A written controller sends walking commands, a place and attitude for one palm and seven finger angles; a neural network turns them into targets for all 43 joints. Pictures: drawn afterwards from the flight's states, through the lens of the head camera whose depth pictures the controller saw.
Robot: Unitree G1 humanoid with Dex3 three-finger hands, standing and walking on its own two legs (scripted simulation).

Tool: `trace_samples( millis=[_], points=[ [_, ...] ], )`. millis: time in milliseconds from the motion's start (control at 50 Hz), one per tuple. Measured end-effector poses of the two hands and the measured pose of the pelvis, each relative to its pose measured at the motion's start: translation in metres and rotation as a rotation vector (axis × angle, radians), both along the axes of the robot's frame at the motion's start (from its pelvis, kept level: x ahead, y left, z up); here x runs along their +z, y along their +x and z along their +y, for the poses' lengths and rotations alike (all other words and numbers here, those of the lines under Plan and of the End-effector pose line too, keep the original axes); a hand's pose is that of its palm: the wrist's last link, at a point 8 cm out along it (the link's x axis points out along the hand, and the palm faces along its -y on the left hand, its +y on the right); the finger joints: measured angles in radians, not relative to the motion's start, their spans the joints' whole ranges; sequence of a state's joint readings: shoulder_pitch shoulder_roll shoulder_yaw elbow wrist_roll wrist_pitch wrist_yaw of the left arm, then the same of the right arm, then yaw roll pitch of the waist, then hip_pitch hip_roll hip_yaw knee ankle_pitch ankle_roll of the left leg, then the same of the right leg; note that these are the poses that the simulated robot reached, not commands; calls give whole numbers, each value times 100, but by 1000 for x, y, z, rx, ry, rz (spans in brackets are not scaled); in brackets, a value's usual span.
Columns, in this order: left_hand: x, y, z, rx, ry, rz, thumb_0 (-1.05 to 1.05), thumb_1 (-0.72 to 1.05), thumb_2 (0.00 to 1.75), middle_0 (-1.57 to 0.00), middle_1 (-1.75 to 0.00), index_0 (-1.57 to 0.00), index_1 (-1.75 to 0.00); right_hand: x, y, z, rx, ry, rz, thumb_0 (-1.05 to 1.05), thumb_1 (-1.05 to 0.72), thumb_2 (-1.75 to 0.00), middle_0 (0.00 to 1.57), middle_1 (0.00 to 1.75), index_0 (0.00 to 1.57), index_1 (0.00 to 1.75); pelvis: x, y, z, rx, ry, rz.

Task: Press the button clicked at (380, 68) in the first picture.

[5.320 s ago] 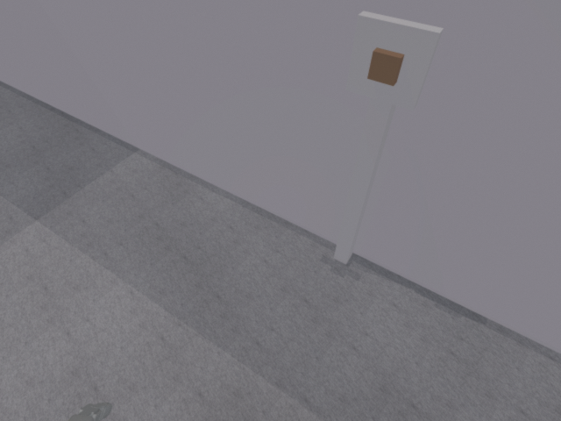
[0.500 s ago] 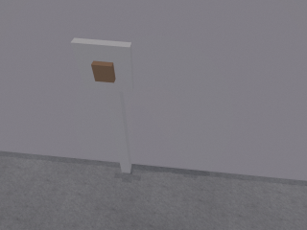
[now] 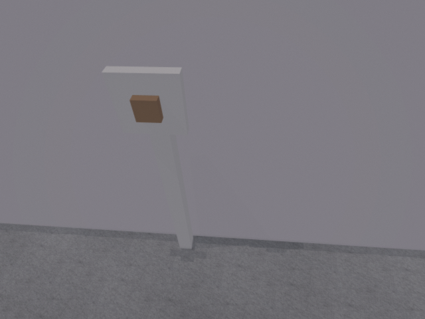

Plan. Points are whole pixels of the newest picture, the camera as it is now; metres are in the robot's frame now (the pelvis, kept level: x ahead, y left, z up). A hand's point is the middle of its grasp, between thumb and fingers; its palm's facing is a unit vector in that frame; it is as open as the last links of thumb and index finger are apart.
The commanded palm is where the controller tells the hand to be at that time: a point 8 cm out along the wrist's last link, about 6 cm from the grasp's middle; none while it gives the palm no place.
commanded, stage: look again from close up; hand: left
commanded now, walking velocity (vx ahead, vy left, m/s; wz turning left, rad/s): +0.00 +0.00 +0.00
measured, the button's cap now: (147, 108) +0.56 +0.20 +0.11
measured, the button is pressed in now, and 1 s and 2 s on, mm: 0 0 0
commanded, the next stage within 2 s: shuffle to correct the standing spot in 0.22 s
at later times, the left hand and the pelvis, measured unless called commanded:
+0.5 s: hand out of the picture +0.02 +0.16 -0.17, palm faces +0.04 -0.98 -0.19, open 7.4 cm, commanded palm none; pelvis +0.03 -0.01 +0.00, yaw +0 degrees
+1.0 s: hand out of the picture +0.07 +0.19 -0.17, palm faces +0.02 -0.96 -0.27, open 7.4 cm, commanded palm none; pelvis +0.03 +0.00 +0.00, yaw -1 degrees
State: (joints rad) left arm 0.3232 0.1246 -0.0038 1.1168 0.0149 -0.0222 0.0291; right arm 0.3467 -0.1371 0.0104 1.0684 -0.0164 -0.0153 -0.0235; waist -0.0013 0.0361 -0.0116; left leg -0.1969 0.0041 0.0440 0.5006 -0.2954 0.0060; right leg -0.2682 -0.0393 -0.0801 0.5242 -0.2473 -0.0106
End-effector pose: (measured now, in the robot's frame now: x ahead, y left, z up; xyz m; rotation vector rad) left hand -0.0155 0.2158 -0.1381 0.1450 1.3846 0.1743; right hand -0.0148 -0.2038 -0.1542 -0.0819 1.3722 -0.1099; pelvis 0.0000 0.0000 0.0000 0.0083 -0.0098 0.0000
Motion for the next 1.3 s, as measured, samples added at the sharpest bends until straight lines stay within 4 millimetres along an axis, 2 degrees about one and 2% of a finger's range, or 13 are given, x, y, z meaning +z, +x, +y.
trace_samples(
  millis=[100,220,420,600,740,900,1000,1160,1300],
  points=[
    [3,18,5,-9,13,-32,1,92,89,-20,-30,-20,-30,1,4,0,10,0,11,1,-91,-90,20,30,19,30,2,5,0,-1,3,-2],
    [4,30,6,-15,17,-38,1,92,89,-20,-30,-19,-30,3,10,-4,12,-9,21,1,-91,-90,20,30,19,30,3,10,-3,-1,3,-4],
    [0,33,-3,-9,1,-11,1,92,89,-20,-30,-19,-30,4,23,-16,22,-29,36,0,-91,-90,20,30,19,30,2,20,-8,-2,1,-4],
    [-12,28,-6,32,-38,48,1,91,89,-20,-30,-20,-30,3,37,-15,21,-52,63,0,-91,-90,20,30,19,30,-5,43,-4,0,-9,6],
    [-10,47,-1,32,-26,51,1,91,89,-20,-30,-20,-30,5,52,-4,-1,-53,60,0,-91,-90,20,30,19,30,-2,54,1,-4,-2,7],
    [-2,75,16,-2,38,-26,1,92,89,-20,-30,-20,-30,3,57,-13,-21,-68,30,1,-92,-90,20,30,20,30,-1,44,0,-16,10,10],
    [3,84,19,-39,66,-92,1,91,89,-20,-30,-19,-30,3,59,-24,-31,-66,-22,1,-92,-90,20,30,20,30,-3,31,-2,-14,-5,11],
    [6,82,20,-71,46,-158,1,91,89,-20,-30,-20,-30,6,58,-23,7,-63,-117,0,-91,-90,20,30,19,30,-4,12,2,-12,-4,-13],
    [8,63,16,-72,29,-132,1,91,89,-20,-30,-20,-30,8,40,-22,22,-54,-88,0,-92,-90,20,30,20,30,0,4,1,-13,3,-8]
  ],
)
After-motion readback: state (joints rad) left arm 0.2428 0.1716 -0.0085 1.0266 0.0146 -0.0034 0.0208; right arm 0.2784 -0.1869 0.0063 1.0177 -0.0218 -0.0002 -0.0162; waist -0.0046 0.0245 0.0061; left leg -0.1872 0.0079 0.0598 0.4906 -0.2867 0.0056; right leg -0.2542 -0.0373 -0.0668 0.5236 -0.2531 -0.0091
